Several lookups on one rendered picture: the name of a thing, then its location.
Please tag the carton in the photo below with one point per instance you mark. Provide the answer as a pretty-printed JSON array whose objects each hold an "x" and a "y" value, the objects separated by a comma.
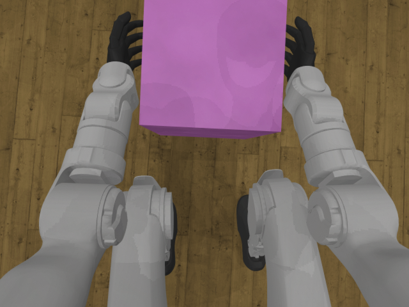
[{"x": 213, "y": 68}]

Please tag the robot right hand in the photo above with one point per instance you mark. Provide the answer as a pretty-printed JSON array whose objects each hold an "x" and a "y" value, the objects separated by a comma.
[{"x": 302, "y": 48}]

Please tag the left robot upper arm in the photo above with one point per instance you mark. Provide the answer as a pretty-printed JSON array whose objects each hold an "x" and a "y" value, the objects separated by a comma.
[{"x": 79, "y": 222}]

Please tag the left robot forearm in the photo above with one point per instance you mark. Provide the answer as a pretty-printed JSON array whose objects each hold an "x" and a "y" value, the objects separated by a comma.
[{"x": 97, "y": 156}]

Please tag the right robot forearm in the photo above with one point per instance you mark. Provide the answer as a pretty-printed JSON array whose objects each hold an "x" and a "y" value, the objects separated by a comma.
[{"x": 330, "y": 154}]

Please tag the robot left foot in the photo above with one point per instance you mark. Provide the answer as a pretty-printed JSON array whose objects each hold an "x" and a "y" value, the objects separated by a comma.
[{"x": 169, "y": 265}]

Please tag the right robot upper arm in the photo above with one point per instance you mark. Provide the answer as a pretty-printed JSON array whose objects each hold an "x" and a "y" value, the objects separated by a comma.
[{"x": 358, "y": 222}]

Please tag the right robot shin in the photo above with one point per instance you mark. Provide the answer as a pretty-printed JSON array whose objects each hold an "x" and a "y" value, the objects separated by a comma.
[{"x": 255, "y": 244}]

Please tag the robot left hand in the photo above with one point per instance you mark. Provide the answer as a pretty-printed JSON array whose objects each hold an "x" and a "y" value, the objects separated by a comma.
[{"x": 118, "y": 49}]

